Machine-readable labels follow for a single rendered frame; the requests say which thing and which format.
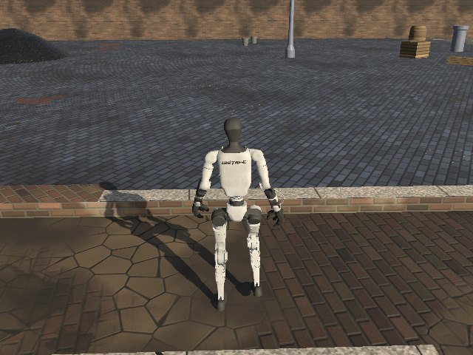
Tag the robot right hand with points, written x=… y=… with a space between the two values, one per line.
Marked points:
x=279 y=215

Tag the left robot upper arm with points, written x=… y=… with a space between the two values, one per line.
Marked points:
x=210 y=158

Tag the robot right thigh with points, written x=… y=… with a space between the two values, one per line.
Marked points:
x=254 y=216

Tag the robot right shin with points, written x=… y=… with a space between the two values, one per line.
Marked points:
x=255 y=262

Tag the right robot forearm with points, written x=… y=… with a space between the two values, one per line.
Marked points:
x=272 y=198

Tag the left robot forearm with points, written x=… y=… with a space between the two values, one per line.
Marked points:
x=199 y=196

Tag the robot left hand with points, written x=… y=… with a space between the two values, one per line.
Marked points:
x=201 y=208

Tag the right robot upper arm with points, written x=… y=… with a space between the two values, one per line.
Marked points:
x=261 y=167

